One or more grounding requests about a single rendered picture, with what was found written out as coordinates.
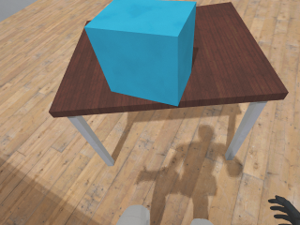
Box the carton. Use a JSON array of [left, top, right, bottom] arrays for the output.
[[84, 0, 197, 107]]

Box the right robot hand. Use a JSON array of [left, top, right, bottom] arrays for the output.
[[268, 195, 300, 225]]

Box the table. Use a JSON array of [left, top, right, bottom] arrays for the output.
[[49, 2, 289, 167]]

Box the left robot thigh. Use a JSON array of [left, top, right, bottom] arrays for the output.
[[116, 204, 150, 225]]

